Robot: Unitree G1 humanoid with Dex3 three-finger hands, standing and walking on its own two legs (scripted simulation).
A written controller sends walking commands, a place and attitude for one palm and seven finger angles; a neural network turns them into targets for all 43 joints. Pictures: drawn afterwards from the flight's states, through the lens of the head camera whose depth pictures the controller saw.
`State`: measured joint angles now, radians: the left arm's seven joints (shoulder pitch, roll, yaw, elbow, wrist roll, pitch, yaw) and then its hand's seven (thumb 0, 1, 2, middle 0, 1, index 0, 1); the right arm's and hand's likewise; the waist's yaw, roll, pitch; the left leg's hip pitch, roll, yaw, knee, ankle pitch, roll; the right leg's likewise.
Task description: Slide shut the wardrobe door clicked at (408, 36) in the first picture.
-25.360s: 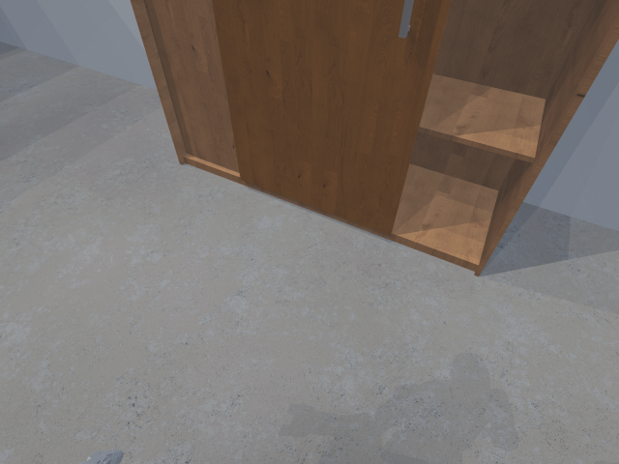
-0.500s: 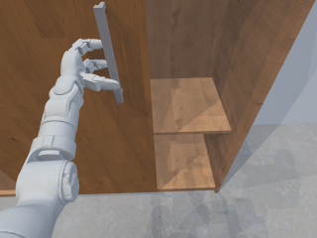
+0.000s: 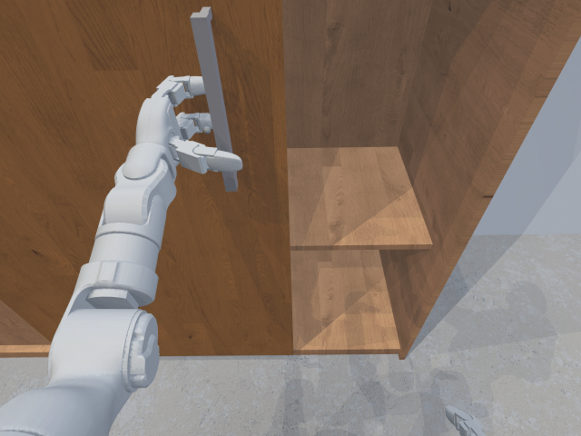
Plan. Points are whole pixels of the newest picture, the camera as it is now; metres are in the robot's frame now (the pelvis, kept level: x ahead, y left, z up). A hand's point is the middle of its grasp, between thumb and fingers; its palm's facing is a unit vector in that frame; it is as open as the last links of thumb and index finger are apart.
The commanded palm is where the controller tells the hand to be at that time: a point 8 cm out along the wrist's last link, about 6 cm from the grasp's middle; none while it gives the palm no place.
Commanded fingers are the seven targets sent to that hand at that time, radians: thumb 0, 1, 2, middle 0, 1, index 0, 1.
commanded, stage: slide the fingers in behind the handle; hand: left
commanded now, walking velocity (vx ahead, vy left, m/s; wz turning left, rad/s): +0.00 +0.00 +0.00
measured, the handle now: (220, 111) +0.50 +0.11 +0.22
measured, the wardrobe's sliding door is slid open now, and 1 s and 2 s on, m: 0.37 0.37 0.37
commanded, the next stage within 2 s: grip the handle and tug to test in 1.08 s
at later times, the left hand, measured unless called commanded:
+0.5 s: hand (225, 130) +0.44 +0.10 +0.22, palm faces +0.05 -1.00 +0.00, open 14.2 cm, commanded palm +0.42 +0.14 +0.22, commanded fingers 0.00 -0.50 0.30 -0.30 -1.20 -0.30 -1.20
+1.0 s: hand (231, 129) +0.45 +0.09 +0.22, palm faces +0.03 -1.00 +0.01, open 14.0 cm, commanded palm +0.43 +0.14 +0.22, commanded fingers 0.00 -0.50 0.30 -0.30 -1.20 -0.30 -1.20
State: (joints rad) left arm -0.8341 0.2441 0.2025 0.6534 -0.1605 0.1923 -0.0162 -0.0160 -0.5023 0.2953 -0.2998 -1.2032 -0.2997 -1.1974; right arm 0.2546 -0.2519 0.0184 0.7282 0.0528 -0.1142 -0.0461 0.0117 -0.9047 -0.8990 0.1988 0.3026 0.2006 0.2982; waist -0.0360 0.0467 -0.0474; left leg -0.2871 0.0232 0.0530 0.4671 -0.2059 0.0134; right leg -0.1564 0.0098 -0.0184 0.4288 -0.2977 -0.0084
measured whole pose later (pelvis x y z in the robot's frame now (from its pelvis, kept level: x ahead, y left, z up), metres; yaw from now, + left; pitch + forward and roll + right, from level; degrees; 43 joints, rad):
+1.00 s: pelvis +0.01 -0.01 +0.00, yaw +0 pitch +1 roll +0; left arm -0.83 0.19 0.18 0.62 -0.15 0.23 0.04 -0.02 -0.50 0.30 -0.30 -1.20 -0.30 -1.20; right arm 0.26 -0.25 0.01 0.74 0.04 -0.07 -0.05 0.01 -0.90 -0.90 0.20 0.30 0.20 0.30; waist -0.04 0.05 -0.05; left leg -0.26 0.03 0.05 0.44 -0.20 0.00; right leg -0.13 0.02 -0.02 0.41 -0.30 -0.02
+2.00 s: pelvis +0.01 -0.01 +0.00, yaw +0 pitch +2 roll +0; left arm -0.86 0.19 0.17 0.66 -0.14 0.22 0.07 0.00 0.77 0.84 -0.43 -1.39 -0.43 -1.39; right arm 0.28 -0.25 0.01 0.75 0.04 -0.08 -0.04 0.01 -0.90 -0.90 0.20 0.30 0.20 0.30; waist -0.05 0.05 -0.04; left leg -0.27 0.03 0.05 0.45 -0.20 0.01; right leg -0.15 0.01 -0.02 0.41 -0.30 -0.02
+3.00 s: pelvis +0.07 -0.01 +0.00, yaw +4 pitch +2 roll +0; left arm -0.61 0.09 0.04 0.16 -0.15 0.45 0.11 0.01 0.78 0.85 -0.42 -1.39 -0.38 -1.38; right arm 0.13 -0.24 0.01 0.69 0.03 0.01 -0.03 0.01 -0.91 -0.90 0.20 0.30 0.20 0.30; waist 0.03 0.05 -0.06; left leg -0.19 0.01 -0.01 0.44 -0.25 0.01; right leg -0.05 0.00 -0.07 0.43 -0.32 -0.02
